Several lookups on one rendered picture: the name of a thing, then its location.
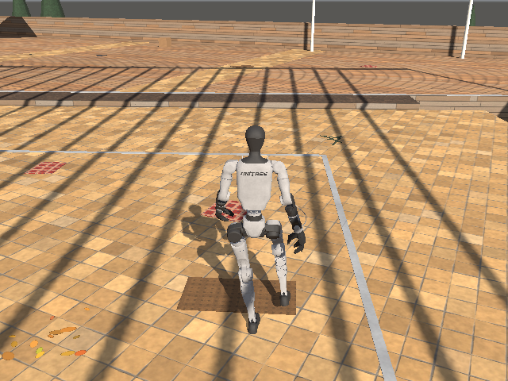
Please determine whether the robot head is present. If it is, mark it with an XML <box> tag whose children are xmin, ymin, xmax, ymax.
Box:
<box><xmin>241</xmin><ymin>125</ymin><xmax>268</xmax><ymax>164</ymax></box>

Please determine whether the left robot upper arm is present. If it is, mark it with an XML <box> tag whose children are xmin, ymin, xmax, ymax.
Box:
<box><xmin>217</xmin><ymin>160</ymin><xmax>238</xmax><ymax>202</ymax></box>

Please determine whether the right robot forearm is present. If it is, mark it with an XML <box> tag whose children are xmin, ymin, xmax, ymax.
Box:
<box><xmin>285</xmin><ymin>193</ymin><xmax>303</xmax><ymax>233</ymax></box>

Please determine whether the robot left hand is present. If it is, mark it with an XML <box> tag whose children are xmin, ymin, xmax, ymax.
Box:
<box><xmin>215</xmin><ymin>208</ymin><xmax>234</xmax><ymax>221</ymax></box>

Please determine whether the right robot upper arm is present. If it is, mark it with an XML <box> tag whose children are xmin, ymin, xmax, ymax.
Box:
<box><xmin>271</xmin><ymin>160</ymin><xmax>292</xmax><ymax>206</ymax></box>

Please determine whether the robot right hand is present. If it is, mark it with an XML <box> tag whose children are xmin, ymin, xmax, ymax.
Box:
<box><xmin>287</xmin><ymin>231</ymin><xmax>306</xmax><ymax>254</ymax></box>

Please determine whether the left robot forearm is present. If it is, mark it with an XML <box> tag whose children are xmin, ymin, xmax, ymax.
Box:
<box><xmin>215</xmin><ymin>190</ymin><xmax>227</xmax><ymax>213</ymax></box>

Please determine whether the right robot shin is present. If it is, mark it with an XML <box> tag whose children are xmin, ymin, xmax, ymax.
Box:
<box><xmin>275</xmin><ymin>243</ymin><xmax>287</xmax><ymax>296</ymax></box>

